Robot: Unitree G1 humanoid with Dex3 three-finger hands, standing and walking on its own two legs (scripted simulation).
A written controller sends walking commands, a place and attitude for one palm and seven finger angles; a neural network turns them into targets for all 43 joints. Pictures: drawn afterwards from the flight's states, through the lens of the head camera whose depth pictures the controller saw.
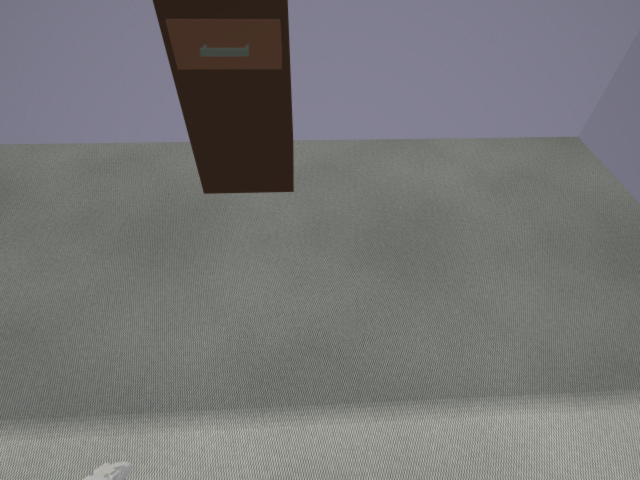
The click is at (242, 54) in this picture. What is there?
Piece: drawer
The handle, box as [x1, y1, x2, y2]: [200, 45, 248, 56]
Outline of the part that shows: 200,48 201,56 248,56 248,45 246,45 244,48 207,48 206,45 203,45 203,47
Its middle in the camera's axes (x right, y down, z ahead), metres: -0.34 -0.67 +1.38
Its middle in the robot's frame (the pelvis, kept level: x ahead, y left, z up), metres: +1.46 +0.41 -0.07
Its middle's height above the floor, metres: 0.69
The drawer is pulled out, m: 0.00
